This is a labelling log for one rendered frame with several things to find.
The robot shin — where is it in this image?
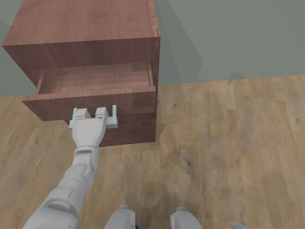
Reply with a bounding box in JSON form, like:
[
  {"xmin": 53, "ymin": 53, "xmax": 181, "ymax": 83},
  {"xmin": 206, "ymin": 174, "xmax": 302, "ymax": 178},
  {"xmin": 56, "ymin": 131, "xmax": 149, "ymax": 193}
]
[
  {"xmin": 175, "ymin": 207, "xmax": 186, "ymax": 212},
  {"xmin": 119, "ymin": 205, "xmax": 130, "ymax": 210}
]

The handle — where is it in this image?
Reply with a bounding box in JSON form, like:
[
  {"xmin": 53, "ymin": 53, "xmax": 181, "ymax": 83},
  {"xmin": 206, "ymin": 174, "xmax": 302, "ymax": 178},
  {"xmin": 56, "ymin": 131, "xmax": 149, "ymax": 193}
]
[{"xmin": 69, "ymin": 105, "xmax": 118, "ymax": 131}]

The left robot shin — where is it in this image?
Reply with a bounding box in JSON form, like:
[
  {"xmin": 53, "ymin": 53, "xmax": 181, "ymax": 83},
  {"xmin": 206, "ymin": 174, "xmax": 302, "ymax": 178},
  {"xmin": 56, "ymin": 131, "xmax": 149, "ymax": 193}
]
[{"xmin": 119, "ymin": 205, "xmax": 130, "ymax": 210}]

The drawer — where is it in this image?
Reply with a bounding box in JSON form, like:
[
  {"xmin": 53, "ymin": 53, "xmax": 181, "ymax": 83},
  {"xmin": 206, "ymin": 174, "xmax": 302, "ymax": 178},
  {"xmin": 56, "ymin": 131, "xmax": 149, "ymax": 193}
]
[{"xmin": 21, "ymin": 62, "xmax": 156, "ymax": 122}]

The left robot upper arm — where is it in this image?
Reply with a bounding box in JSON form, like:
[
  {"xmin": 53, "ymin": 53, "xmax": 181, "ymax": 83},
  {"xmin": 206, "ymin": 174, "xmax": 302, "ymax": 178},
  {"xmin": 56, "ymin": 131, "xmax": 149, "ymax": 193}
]
[{"xmin": 27, "ymin": 206, "xmax": 79, "ymax": 229}]

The left robot hand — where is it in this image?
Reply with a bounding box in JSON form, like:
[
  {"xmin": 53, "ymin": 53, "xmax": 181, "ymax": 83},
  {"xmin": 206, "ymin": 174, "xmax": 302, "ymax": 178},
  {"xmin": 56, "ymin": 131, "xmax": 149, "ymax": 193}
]
[{"xmin": 71, "ymin": 107, "xmax": 109, "ymax": 149}]

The cabinet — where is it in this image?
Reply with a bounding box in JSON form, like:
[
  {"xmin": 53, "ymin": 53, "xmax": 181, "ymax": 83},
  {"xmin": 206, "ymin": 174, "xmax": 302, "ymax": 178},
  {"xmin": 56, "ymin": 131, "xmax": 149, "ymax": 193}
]
[{"xmin": 2, "ymin": 0, "xmax": 161, "ymax": 147}]

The left robot forearm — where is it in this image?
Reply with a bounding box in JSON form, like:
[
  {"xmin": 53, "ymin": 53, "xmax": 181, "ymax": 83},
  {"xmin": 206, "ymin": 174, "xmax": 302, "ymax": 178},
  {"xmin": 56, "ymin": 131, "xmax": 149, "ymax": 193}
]
[{"xmin": 22, "ymin": 146, "xmax": 99, "ymax": 229}]

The right robot shin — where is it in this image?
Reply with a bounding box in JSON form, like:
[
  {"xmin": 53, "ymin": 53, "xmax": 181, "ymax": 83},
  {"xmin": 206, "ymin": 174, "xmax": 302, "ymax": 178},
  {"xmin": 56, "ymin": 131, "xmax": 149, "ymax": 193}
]
[{"xmin": 175, "ymin": 207, "xmax": 186, "ymax": 212}]

